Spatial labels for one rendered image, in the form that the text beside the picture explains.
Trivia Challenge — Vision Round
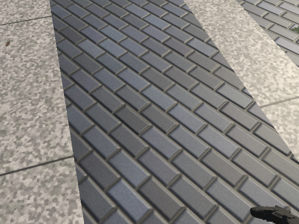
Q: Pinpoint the robot right hand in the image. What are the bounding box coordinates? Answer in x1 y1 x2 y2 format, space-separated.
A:
250 205 299 224

